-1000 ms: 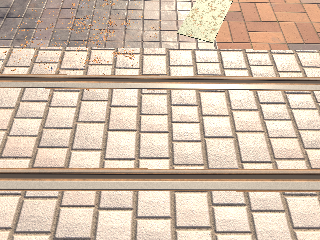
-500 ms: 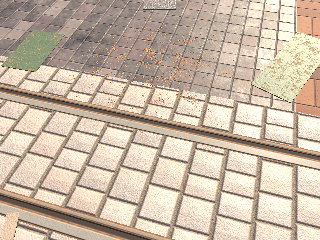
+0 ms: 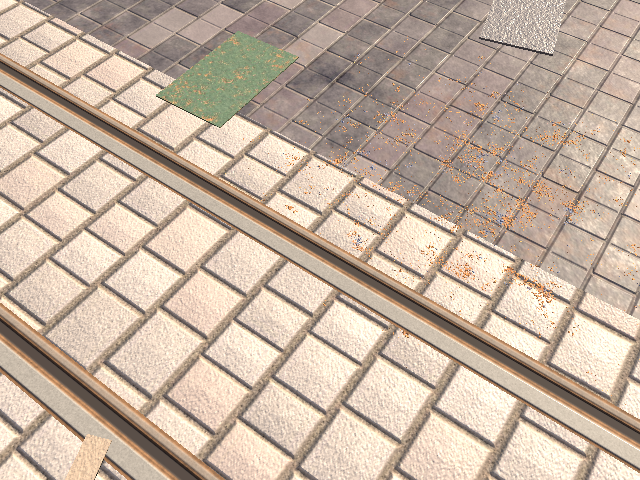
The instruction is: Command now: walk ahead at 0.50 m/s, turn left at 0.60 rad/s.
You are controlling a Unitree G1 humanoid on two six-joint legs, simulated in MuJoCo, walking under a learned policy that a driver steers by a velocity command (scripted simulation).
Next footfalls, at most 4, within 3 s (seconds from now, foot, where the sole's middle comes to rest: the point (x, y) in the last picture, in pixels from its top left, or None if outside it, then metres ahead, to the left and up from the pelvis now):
0.32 right None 0.39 -0.13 -0.77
0.86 left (226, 470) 0.45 0.20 -0.77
1.32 right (237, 315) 0.81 0.21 -0.77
1.74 left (163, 396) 0.61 0.35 -0.77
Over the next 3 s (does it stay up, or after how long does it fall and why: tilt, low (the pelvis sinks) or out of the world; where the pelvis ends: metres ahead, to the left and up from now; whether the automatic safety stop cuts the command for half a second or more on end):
stays up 0.73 0.59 0.00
